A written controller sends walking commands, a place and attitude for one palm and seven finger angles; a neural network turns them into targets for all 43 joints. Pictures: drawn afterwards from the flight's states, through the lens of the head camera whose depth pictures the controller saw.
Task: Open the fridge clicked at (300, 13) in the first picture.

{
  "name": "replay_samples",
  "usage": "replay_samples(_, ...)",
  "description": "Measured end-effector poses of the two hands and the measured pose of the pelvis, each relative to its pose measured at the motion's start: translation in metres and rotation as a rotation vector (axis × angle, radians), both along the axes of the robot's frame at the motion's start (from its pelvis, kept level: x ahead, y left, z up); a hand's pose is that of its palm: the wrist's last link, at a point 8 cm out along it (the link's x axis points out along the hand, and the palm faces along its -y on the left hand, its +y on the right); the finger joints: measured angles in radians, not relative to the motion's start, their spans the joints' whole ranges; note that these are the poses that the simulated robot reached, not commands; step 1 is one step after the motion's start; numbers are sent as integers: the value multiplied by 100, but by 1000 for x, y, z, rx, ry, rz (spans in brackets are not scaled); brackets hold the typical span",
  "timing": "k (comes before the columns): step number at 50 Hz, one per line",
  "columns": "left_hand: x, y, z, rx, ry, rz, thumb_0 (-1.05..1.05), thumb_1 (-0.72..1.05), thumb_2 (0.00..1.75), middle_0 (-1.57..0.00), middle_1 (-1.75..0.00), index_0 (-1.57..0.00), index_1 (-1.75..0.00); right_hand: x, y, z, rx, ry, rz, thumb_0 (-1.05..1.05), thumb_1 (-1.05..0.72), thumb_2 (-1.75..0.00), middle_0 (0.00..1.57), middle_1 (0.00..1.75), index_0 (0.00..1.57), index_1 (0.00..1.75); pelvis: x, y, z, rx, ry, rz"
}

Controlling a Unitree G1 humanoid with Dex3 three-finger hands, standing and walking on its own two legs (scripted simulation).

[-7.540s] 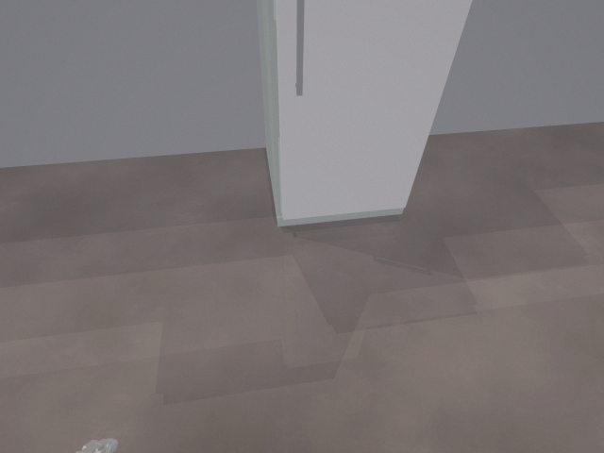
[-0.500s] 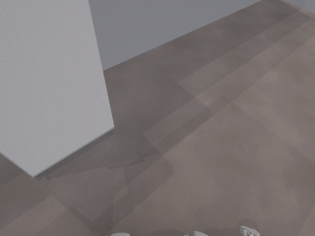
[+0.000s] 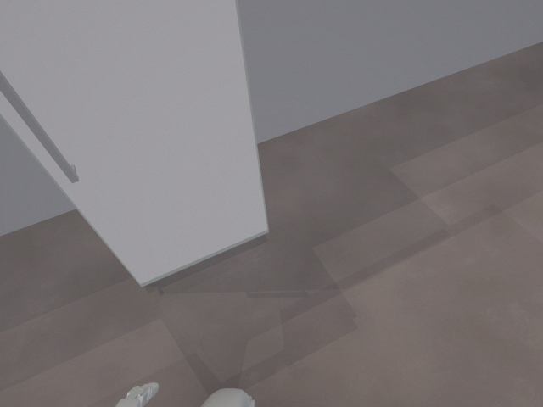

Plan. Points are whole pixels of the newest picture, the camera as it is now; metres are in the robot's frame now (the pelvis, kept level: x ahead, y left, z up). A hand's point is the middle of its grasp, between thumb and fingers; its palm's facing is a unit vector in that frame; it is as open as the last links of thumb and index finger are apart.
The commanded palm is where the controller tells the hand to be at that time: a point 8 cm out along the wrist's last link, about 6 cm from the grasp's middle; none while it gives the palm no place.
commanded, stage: turn to face it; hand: left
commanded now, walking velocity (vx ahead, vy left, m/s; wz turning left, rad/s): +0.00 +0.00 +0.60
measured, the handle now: (12, 91) +0.65 +0.53 +0.16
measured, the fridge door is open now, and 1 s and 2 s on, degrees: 0 0 0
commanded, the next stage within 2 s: take the last steps up to it in 0.74 s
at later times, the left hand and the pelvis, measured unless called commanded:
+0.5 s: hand out of the picture -0.04 +0.28 -0.17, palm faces +0.31 -0.91 -0.26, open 7.4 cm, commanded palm none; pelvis -0.03 +0.05 +0.00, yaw +15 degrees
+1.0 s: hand out of the picture -0.07 +0.18 -0.14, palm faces +0.45 -0.86 -0.26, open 7.3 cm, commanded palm none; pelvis -0.04 -0.01 +0.01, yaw +24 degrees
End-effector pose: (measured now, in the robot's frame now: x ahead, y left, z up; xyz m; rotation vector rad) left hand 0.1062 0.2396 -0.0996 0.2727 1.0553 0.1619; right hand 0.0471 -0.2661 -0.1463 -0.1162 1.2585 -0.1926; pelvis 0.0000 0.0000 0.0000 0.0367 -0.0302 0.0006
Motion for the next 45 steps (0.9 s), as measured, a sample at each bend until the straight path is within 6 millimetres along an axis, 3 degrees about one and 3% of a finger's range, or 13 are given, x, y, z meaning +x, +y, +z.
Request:
replay_samples(8, -72, 16, -14, -24, 107, 145, 1, 90, 90, -20, -30, -20, -30, 34, 12, 10, -20, 9, 139, 0, -91, -90, 20, 30, 20, 30, -8, 6, 2, 7, 2, 100)
replay_samples(15, -144, 60, -49, -60, 206, 303, 1, 90, 90, -20, -30, -20, -30, 85, 58, 19, -79, -101, 300, 0, -91, -90, 20, 30, 20, 30, -17, 35, -15, -28, 12, 189)
replay_samples(18, -164, 74, -53, -58, 251, 349, 1, 90, 90, -20, -30, -20, -30, 94, 76, 27, -88, -141, 342, 0, -91, -90, 20, 30, 20, 30, -22, 42, -13, -33, 3, 204)
replay_samples(25, -168, 81, -37, -69, 198, 387, 1, 91, 90, -20, -30, -20, -30, 86, 102, 35, -64, -135, 383, 0, -91, -90, 21, 30, 20, 30, -29, 48, 1, -49, -4, 253)
replay_samples(30, -158, 72, -29, -65, 150, 390, 1, 90, 90, -20, -30, -20, -30, 71, 104, 27, -25, -108, 381, 0, -90, -90, 21, 30, 20, 30, -32, 42, 3, -42, -6, 281)
replay_samples(38, -143, 32, -22, -38, 66, 392, 1, 90, 90, -20, -30, -20, -30, 40, 72, -5, 33, -13, 366, 0, -90, -90, 21, 30, 21, 30, -35, 11, -7, -11, 1, 328)
replay_samples(45, -174, -9, -12, -54, 91, 450, 1, 90, 90, -20, -30, -20, -30, 26, 42, -7, 32, 72, 384, 0, -91, -90, 20, 30, 20, 30, -42, -9, 3, 3, -10, 382)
